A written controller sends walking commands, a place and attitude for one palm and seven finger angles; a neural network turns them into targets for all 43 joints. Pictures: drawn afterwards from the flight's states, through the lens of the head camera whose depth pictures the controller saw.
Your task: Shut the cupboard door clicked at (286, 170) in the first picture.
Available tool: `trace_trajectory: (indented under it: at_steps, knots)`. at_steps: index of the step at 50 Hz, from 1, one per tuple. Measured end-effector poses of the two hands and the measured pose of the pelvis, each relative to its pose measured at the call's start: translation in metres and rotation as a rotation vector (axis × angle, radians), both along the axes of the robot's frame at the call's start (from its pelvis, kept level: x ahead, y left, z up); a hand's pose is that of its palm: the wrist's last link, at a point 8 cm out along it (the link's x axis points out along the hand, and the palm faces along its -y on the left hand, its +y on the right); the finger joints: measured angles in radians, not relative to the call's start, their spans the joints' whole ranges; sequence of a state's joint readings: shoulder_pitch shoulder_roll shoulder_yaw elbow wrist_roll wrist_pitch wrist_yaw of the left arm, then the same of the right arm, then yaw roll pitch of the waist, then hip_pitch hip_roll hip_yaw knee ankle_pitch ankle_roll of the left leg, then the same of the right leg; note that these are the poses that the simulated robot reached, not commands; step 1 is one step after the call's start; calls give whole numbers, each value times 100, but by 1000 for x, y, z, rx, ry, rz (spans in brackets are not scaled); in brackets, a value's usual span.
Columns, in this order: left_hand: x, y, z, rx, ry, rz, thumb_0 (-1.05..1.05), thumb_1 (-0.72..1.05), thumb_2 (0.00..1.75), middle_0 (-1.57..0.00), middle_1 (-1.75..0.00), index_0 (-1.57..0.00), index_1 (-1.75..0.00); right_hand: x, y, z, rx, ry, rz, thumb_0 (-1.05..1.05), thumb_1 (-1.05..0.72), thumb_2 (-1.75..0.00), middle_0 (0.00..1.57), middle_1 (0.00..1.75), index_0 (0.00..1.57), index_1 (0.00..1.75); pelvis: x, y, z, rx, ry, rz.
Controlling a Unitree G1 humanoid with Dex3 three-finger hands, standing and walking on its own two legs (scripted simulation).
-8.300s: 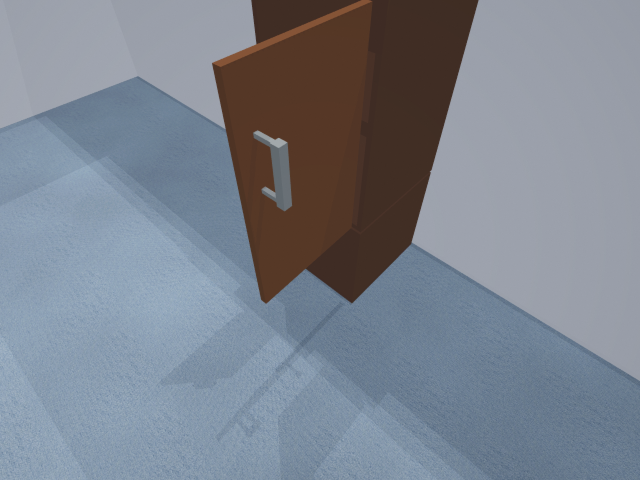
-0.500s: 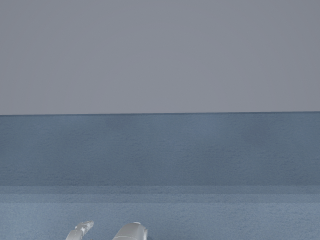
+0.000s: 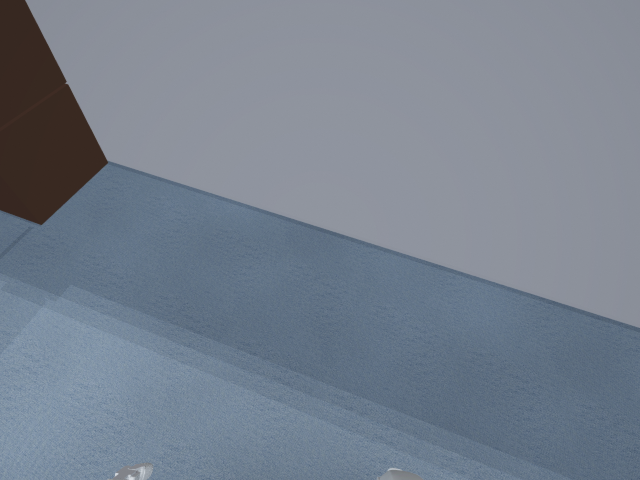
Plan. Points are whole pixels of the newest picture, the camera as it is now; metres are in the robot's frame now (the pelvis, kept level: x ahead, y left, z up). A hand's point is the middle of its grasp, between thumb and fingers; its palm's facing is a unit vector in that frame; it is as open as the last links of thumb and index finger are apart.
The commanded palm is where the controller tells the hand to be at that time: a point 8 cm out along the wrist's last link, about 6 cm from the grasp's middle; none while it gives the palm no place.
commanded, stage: walk to a spot facing it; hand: left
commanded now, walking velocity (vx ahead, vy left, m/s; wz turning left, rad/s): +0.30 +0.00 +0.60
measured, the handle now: out of the picture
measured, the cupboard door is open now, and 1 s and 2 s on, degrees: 91 91 91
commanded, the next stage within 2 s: turn to face it in 1.74 s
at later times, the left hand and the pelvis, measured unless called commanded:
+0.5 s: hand out of the picture +0.02 +0.14 -0.18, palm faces +0.40 -0.90 -0.17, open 7.4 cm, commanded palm none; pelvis +0.15 +0.01 -0.01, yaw +21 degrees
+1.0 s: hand (160, 285) +0.43 +0.31 -0.15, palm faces +0.38 -0.91 -0.17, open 7.4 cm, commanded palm none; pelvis +0.37 +0.09 -0.01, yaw +27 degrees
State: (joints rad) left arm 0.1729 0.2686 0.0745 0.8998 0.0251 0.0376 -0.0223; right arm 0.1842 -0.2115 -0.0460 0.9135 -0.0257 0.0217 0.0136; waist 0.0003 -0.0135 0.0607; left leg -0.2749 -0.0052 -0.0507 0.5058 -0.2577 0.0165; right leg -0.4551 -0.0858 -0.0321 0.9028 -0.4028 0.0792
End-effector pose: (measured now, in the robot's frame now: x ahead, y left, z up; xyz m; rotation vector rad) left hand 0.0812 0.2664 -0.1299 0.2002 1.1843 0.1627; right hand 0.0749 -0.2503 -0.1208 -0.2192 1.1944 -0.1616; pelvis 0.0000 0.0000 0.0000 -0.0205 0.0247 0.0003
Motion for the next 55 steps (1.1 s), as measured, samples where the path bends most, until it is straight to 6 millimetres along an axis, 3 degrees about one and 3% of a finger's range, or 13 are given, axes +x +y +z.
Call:
trace_trajectory:
  at_steps: [5,8,15,20,25,28,30,32,36,41,51,53,55]
  knots:
    - [25,-24,7,13,-75,14,1,91,90,-19,-30,-19,-30,3,-19,-19,36,65,6,0,-90,-90,20,30,20,30,20,-24,-6,13,4,64]
    - [24,-37,7,27,-108,65,1,91,90,-20,-30,-20,-30,18,-31,-30,40,109,42,0,-90,-90,20,30,20,30,33,-34,-11,18,-6,119]
    - [-18,-67,6,-29,45,221,1,91,90,-20,-30,-20,-30,107,-29,-11,44,90,164,1,-91,-90,20,30,20,29,77,-36,5,40,4,238]
    - [-54,-81,-3,-86,183,353,1,91,90,-20,-30,-20,-30,194,8,-8,41,46,311,1,-91,-90,19,30,20,29,110,-23,3,44,10,316]
    - [-84,-82,-16,-145,335,473,1,91,90,-20,-30,-20,-30,290,77,-11,48,-59,464,1,-91,-90,19,30,19,29,148,7,-11,45,7,370]
    - [-85,-66,-30,-177,407,506,1,91,90,-20,-30,-20,-30,334,115,-16,48,-170,501,0,-91,-90,19,30,20,29,170,34,-28,17,0,386]
    - [-67,-46,-35,-166,396,516,1,91,90,-20,-30,-20,-30,345,130,-14,46,-186,504,0,-91,-90,19,30,20,29,182,43,-28,20,-10,392]
    - [-35,-22,-35,-141,331,517,1,91,90,-20,-30,-20,-30,346,138,-11,38,-160,504,0,-91,-90,20,30,20,29,196,51,-22,20,-12,402]
    - [49,22,-23,-97,141,501,1,91,90,-19,-30,-19,-30,336,147,-7,36,-56,492,0,-91,-90,20,30,20,29,225,65,-6,17,-13,430]
    - [151,59,-5,-68,-34,449,1,91,90,-19,-30,-19,-30,335,130,-1,1,29,411,-1,-95,-90,20,30,20,30,268,80,4,24,-9,448]
    - [337,91,2,-21,-200,328,1,91,90,-19,-30,-19,-30,333,103,-25,-7,308,290,0,-92,-90,20,30,20,30,380,89,-12,51,-5,475]
    - [356,90,1,-9,-226,339,1,91,90,-19,-30,-19,-30,344,101,-31,-4,363,288,0,-91,-90,20,30,20,30,399,89,-16,40,-19,493]
    - [360,86,2,-13,-217,368,0,91,90,-19,-30,-19,-30,366,106,-30,-2,378,302,0,-91,-90,20,30,20,29,415,92,-13,38,-30,511]
